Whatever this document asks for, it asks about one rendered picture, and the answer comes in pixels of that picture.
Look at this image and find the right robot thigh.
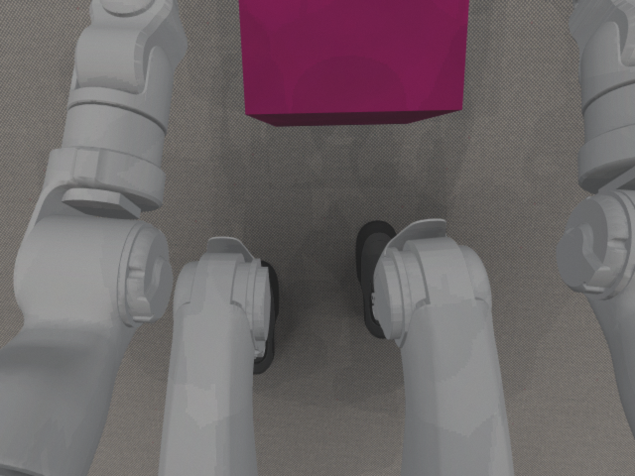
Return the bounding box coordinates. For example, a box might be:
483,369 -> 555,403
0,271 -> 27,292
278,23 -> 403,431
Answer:
376,237 -> 515,476

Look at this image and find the robot right upper arm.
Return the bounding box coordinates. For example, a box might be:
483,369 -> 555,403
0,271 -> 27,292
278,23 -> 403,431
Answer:
556,189 -> 635,439

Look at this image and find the left robot thigh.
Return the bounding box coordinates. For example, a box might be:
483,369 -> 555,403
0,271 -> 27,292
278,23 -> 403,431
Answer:
158,253 -> 271,476

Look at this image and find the robot left forearm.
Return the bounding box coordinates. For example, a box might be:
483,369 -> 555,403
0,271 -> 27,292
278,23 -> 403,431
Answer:
14,0 -> 188,311

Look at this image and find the robot left upper arm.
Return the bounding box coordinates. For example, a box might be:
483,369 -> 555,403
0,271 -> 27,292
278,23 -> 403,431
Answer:
0,214 -> 174,476

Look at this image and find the robot thigh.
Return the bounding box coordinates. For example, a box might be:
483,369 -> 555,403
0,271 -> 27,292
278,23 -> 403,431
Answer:
376,237 -> 515,476
158,253 -> 271,476

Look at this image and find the robot right forearm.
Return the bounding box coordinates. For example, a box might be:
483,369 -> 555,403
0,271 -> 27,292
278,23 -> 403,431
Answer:
569,0 -> 635,194

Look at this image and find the carton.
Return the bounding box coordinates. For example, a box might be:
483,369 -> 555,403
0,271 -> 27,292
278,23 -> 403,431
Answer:
239,0 -> 469,127

